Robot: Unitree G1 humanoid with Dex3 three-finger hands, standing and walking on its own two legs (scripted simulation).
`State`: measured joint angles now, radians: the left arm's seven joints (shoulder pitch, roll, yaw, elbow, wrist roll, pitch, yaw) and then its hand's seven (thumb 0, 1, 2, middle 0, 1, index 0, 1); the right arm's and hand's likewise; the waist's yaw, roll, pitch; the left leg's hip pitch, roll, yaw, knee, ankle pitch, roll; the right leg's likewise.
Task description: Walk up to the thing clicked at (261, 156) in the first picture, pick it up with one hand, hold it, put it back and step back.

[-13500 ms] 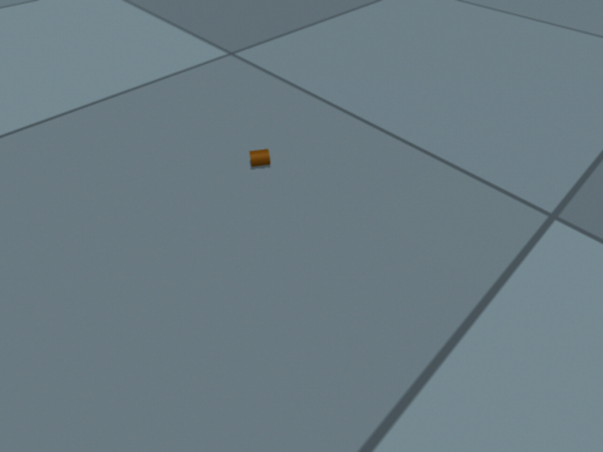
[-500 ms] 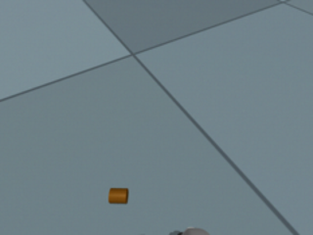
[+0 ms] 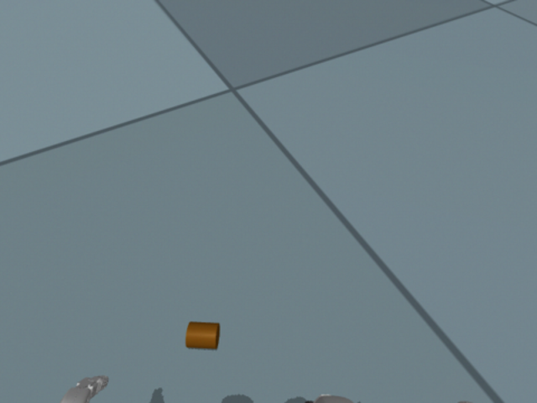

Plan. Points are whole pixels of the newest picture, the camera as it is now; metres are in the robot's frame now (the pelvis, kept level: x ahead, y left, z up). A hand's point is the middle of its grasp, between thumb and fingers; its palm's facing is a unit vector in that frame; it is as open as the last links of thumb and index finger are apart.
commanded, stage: walk up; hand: left
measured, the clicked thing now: (203, 335) +0.39 +0.24 -0.72
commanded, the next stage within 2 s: none
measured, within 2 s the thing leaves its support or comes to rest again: neither
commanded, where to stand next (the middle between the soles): +0.01 +0.00 m, yaw -1 degrees
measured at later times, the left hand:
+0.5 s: hand out of the picture +0.07 +0.25 -0.15, palm faces +0.02 -0.94 -0.34, open 7.3 cm
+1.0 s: hand out of the picture +0.09 +0.27 -0.16, palm faces +0.00 -0.93 -0.36, open 7.3 cm
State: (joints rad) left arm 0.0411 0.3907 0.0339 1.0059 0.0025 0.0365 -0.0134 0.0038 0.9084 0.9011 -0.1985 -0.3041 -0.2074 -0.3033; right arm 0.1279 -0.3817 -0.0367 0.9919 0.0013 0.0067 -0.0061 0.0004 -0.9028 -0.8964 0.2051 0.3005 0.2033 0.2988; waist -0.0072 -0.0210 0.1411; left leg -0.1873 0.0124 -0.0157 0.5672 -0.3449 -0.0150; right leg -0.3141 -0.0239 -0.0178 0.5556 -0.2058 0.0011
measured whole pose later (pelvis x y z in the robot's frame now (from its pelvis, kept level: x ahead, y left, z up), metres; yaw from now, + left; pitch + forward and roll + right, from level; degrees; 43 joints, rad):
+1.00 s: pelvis -0.05 +0.01 -0.01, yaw +2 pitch -1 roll +1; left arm -0.01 0.39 0.06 0.93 0.03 0.07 -0.01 0.00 0.91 0.90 -0.20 -0.30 -0.21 -0.30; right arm 0.14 -0.41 -0.06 0.95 0.00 0.03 0.00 0.00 -0.91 -0.90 0.20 0.30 0.20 0.30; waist -0.01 -0.03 0.15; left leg -0.30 -0.03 0.00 0.76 -0.46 0.03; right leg -0.45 -0.07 -0.03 0.65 -0.17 0.00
